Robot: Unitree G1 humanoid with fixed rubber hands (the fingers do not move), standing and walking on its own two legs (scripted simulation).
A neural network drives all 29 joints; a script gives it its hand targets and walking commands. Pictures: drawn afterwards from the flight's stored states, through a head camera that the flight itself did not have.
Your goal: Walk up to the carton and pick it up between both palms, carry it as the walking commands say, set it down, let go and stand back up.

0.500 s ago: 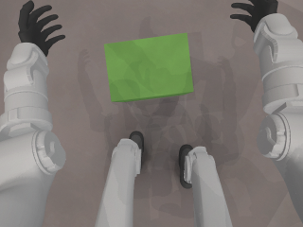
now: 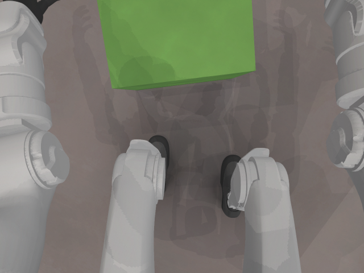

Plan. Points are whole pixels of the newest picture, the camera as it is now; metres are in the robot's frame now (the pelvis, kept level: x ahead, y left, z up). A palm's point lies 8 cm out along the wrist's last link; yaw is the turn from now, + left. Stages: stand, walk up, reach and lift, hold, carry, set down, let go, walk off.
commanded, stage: reach and lift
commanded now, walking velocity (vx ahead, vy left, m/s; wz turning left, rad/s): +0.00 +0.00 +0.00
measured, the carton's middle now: (178, 40) +0.53 +0.08 -0.33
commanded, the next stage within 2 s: none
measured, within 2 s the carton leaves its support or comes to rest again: neither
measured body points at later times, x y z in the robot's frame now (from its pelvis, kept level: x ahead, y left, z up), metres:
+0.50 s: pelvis +0.00 +0.00 -0.08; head +0.38 +0.01 +0.14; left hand +0.52 +0.30 -0.26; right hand +0.60 -0.16 -0.26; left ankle +0.13 +0.13 -0.41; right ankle +0.08 -0.12 -0.41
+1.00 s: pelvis -0.01 -0.01 -0.08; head +0.37 +0.02 +0.15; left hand +0.53 +0.29 -0.25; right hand +0.60 -0.13 -0.25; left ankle +0.13 +0.13 -0.41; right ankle +0.08 -0.12 -0.41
